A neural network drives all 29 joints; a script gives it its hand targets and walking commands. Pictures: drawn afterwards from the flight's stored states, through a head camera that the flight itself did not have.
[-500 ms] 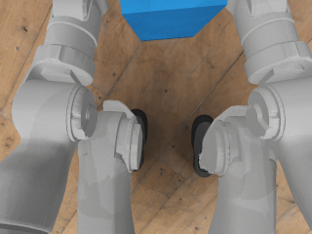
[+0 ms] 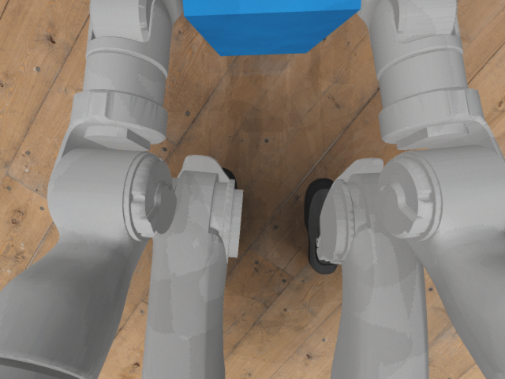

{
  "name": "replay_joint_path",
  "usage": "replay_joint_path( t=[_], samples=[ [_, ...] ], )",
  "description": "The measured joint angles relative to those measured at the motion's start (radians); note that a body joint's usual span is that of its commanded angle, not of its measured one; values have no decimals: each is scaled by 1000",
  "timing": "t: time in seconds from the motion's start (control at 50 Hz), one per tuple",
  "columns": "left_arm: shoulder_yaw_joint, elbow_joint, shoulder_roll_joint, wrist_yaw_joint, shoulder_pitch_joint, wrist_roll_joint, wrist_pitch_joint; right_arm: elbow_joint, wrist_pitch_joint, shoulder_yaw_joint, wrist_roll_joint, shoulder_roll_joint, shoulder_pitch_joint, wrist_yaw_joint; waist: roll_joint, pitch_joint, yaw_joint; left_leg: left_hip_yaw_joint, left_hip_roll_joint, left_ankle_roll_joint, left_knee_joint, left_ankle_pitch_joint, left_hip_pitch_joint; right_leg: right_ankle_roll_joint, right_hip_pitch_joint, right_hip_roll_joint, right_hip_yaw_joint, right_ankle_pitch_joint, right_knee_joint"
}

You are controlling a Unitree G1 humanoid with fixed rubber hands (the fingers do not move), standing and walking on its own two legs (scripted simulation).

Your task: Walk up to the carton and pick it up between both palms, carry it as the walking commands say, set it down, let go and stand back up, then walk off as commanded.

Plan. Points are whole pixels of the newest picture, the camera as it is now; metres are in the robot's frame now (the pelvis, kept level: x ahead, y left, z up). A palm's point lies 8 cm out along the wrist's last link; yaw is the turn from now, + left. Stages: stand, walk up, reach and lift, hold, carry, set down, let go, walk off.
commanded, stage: reach and lift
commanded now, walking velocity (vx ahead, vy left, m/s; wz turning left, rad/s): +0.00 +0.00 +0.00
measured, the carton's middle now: out of the picture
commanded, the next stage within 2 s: none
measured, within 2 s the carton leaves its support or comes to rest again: neither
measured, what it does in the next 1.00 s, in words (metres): rises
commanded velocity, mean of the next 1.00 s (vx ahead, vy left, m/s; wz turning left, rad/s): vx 0.00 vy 0.00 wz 0.00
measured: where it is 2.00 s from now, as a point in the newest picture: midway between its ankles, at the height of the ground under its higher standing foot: (269, 236)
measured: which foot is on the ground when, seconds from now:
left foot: down 0.00-1.00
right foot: down 0.00-1.00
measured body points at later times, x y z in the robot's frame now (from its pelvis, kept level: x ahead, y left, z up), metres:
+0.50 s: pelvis +0.00 +0.00 +0.05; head +0.35 +0.03 +0.30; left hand +0.56 +0.15 -0.08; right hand +0.57 -0.09 -0.08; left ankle +0.13 +0.11 -0.34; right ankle +0.12 -0.12 -0.34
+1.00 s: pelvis -0.03 -0.01 +0.09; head +0.31 +0.01 +0.37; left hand +0.53 +0.14 -0.01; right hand +0.54 -0.09 +0.00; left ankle +0.13 +0.11 -0.34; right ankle +0.12 -0.12 -0.34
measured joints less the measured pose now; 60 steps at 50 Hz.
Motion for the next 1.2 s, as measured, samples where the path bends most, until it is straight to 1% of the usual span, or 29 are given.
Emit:
replay_joint_path(
  t=[0.1,0.16,0.2,0.28,0.34,0.42,0.52,0.6,0.68,0.78,0.94,1.0,1.06,1.12,1.2],
  samples=[
    [3,-59,-21,9,19,12,19,-61,28,14,18,-9,21,5,11,1,0,1,-1,10,-23,1,22,9,28,-1,4,0,-29],
    [35,-68,-35,6,20,34,26,-53,29,-5,-8,-2,15,17,7,0,-6,6,0,15,-41,2,34,14,40,0,11,0,-47],
    [32,-92,-36,6,30,33,34,-70,32,-11,-21,6,22,20,3,0,-11,7,-1,17,-53,3,40,15,47,-1,13,2,-58],
    [19,-134,-51,12,55,26,37,-133,43,-6,1,8,62,19,10,2,-6,-2,-1,18,-66,1,60,17,71,1,7,1,-80],
    [27,-157,-66,19,69,33,42,-151,56,-2,11,2,68,24,17,2,-2,-2,0,19,-77,0,77,18,88,2,8,2,-93],
    [44,-190,-70,17,82,31,56,-152,62,-3,-4,12,59,26,15,2,-10,2,0,18,-106,6,104,17,109,3,16,9,-116],
    [70,-188,-80,-2,82,67,63,-156,68,-33,-26,30,63,28,2,0,-9,0,5,11,-145,13,144,10,140,7,18,24,-152],
    [65,-230,-85,-6,105,69,79,-195,78,-32,-31,44,86,28,-2,1,-10,-5,5,3,-177,24,173,4,164,8,17,37,-181],
    [83,-222,-90,-19,99,88,92,-198,88,-52,-45,59,92,25,-8,0,-10,-7,7,-2,-206,36,202,-1,187,10,18,52,-206],
    [96,-241,-94,-30,105,99,108,-219,108,-47,-48,67,98,18,-20,1,-10,-7,10,-8,-236,49,236,-6,214,13,21,69,-231],
    [130,-238,-101,-50,104,139,125,-198,125,-78,-84,85,77,24,-21,0,-16,-11,9,-13,-283,72,282,-9,257,13,22,93,-276],
    [122,-259,-109,-51,121,139,130,-232,140,-65,-71,85,98,20,-19,1,-11,-11,11,-13,-301,76,304,-9,278,15,24,99,-294],
    [128,-276,-112,-52,136,131,139,-236,142,-60,-73,92,110,18,-21,1,-14,-10,11,-12,-317,78,330,-9,303,14,27,100,-309],
    [133,-259,-113,-56,135,144,140,-220,141,-73,-85,98,109,18,-21,-1,-16,-10,9,-11,-335,82,353,-9,327,13,28,103,-327],
    [120,-281,-114,-55,152,140,152,-238,147,-59,-83,100,129,18,-22,0,-16,-12,10,-9,-359,85,384,-7,360,13,29,108,-355]
  ],
)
